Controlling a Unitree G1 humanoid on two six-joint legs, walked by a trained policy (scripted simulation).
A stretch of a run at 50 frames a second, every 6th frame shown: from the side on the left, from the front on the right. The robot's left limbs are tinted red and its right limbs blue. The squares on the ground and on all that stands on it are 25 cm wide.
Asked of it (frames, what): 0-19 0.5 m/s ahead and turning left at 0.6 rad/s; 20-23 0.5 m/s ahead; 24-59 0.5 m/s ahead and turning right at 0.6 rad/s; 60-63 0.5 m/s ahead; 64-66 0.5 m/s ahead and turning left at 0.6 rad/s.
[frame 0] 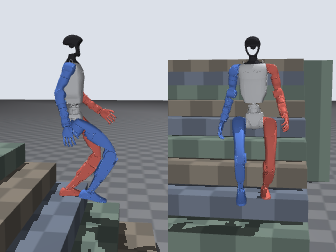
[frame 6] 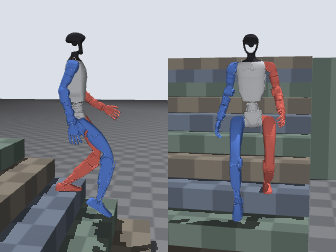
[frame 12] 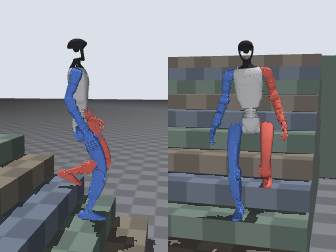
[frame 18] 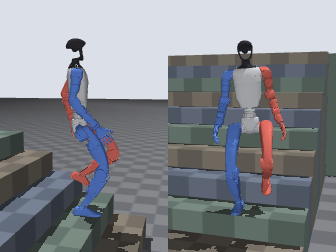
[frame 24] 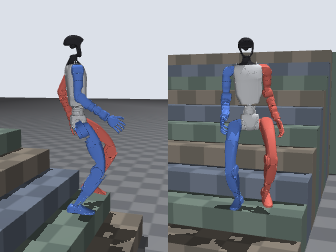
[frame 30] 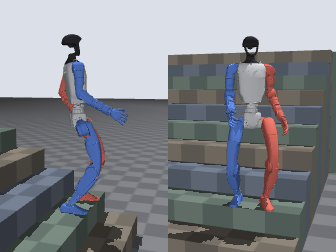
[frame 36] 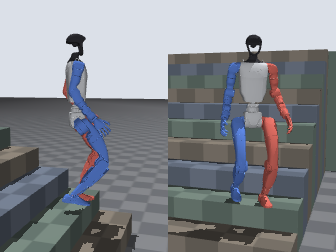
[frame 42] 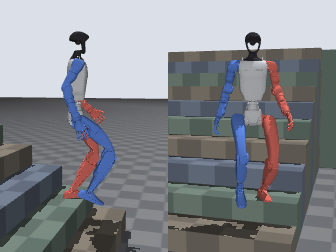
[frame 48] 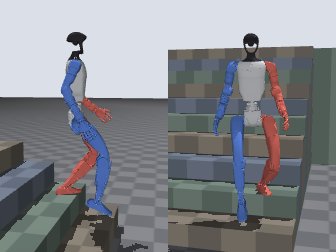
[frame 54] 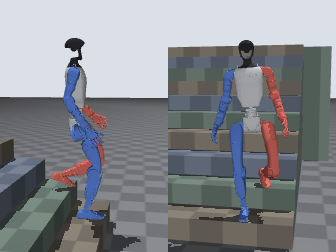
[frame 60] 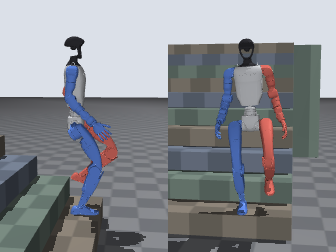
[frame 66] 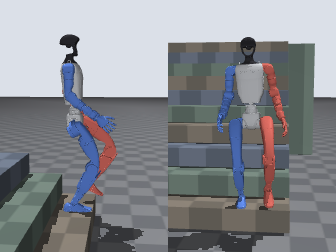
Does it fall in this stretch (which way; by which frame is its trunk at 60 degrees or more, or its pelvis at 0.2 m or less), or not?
no
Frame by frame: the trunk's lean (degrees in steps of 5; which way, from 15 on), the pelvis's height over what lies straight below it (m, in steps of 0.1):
0: 0, 0.7
6: 0, 0.8
12: 5, 0.7
18: 5, 0.7
24: 5, 0.7
30: 5, 0.7
36: 0, 0.7
42: 5, 0.7
48: 0, 0.7
54: 5, 0.8
60: 5, 0.7
66: 5, 0.7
